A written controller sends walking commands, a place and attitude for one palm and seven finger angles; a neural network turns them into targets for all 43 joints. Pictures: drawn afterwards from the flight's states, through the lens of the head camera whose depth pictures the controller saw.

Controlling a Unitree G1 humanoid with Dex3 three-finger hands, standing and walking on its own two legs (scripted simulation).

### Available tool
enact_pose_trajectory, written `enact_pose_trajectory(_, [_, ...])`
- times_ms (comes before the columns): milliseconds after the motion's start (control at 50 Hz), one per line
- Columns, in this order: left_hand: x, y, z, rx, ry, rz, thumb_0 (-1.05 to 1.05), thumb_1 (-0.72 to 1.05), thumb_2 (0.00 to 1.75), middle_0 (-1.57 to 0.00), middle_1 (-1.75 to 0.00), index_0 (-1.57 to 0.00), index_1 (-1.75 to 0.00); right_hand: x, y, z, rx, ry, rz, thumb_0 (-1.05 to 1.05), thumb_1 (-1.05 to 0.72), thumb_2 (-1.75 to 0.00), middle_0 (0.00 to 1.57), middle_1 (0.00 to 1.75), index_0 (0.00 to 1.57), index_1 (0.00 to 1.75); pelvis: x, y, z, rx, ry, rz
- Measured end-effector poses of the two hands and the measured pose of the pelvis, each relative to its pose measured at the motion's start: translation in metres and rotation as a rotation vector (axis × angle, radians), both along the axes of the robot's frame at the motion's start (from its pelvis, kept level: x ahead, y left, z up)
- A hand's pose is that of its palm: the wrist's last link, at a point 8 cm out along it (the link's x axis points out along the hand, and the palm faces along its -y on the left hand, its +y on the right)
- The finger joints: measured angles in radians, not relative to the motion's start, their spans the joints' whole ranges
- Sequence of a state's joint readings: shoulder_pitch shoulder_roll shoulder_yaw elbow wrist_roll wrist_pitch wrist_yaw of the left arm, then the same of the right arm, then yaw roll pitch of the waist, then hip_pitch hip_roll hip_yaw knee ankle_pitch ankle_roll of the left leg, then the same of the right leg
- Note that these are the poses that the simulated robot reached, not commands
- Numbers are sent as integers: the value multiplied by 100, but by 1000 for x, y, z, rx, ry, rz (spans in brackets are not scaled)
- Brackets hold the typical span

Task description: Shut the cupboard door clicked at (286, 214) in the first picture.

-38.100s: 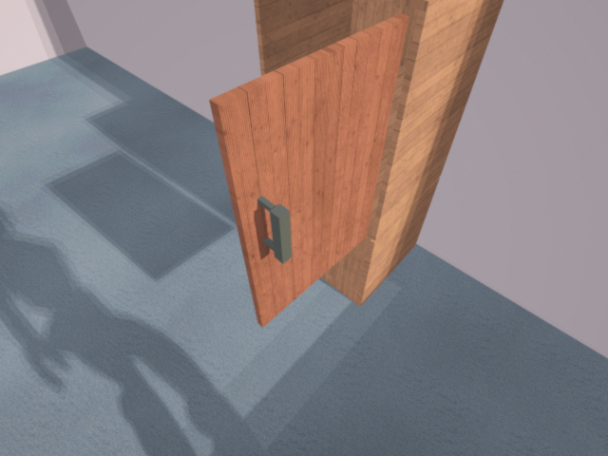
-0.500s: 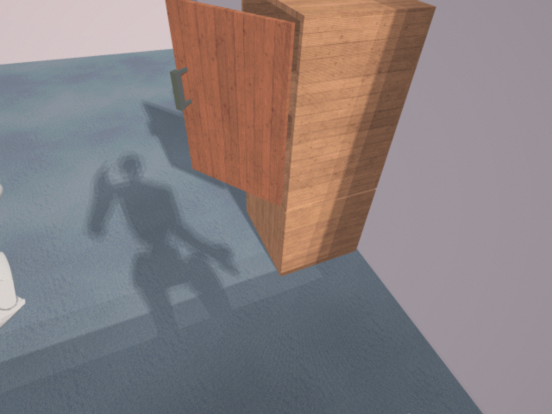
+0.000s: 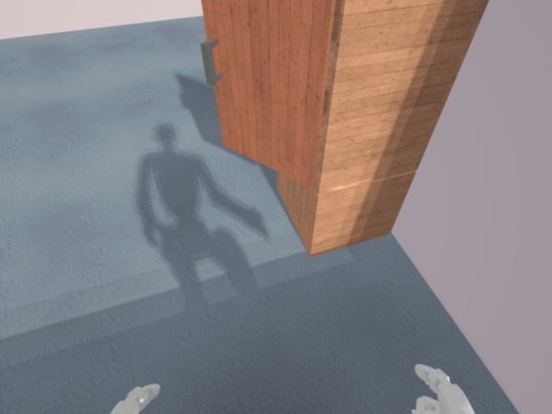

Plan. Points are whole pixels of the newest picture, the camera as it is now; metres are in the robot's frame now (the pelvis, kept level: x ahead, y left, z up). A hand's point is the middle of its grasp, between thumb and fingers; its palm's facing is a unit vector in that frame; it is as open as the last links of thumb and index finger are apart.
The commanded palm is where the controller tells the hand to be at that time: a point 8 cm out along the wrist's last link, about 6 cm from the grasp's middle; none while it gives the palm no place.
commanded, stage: let the arm hang, fingers relaxed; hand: left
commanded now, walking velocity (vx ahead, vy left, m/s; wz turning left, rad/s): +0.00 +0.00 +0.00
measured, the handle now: (213, 61) +1.04 +0.23 +0.01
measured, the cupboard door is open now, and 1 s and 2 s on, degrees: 36 36 36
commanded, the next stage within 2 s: look to check the result in 0.86 s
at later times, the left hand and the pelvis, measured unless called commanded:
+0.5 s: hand out of the picture -0.01 +0.21 -0.16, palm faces +0.01 -0.98 -0.22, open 7.4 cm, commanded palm none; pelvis +0.01 +0.02 +0.02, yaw -1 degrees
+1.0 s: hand out of the picture +0.00 +0.20 -0.16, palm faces +0.00 -0.98 -0.19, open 7.4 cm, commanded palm none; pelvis +0.02 +0.03 +0.02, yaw -2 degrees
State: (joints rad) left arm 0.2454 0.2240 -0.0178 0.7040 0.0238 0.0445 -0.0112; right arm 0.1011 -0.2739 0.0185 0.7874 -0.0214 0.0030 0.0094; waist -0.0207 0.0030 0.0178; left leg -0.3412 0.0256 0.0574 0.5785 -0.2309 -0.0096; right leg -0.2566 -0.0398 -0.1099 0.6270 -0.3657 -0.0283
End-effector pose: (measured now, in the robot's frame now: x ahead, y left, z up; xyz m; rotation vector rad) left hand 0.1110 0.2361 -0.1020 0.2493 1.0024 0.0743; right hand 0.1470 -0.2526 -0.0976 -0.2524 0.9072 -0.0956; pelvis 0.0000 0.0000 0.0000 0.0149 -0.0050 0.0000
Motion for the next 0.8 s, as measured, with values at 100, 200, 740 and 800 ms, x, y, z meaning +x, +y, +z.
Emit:
enact_pose_trajectory(100, [-66, -8, -33, -63, 229, 127, -1, 99, 90, -21, -30, -21, -30, -48, 11, -9, -10, 219, -27, 0, -90, -90, 20, 30, 20, 30, 5, -2, 9, -18, -1, 8])
enact_pose_trajectory(200, [-109, 7, -32, -39, 374, 164, -1, 98, 90, -21, -30, -20, -30, -95, 22, -20, 11, 392, -83, 0, -90, -90, 20, 30, 20, 30, 10, 3, 14, -29, -7, 6])
enact_pose_trajectory(740, [-98, 0, -31, -72, 374, 131, 0, 91, 90, -20, -30, -20, -30, -159, 67, -32, 98, 492, -210, 0, -90, -90, 20, 30, 20, 30, 15, 25, 17, -17, -29, -29])
enact_pose_trajectory(800, [-100, 1, -32, -73, 382, 132, 0, 91, 90, -20, -30, -20, -30, -156, 68, -32, 97, 484, -211, 0, -90, -90, 20, 30, 20, 30, 15, 26, 17, -17, -27, -31])
